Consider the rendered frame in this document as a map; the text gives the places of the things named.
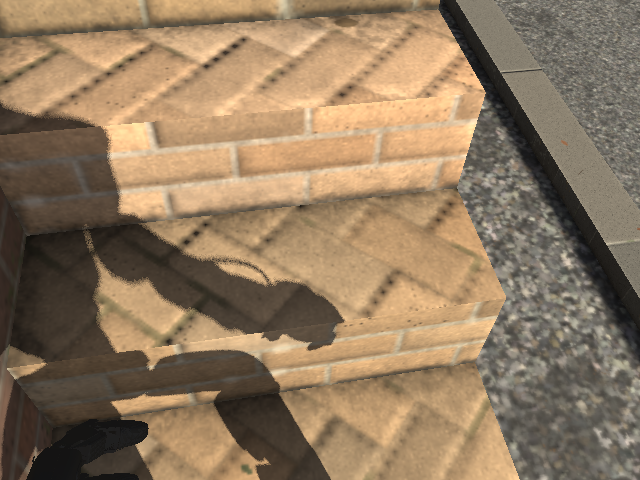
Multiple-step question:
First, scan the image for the left robot hand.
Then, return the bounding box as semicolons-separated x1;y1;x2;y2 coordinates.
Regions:
26;419;149;480

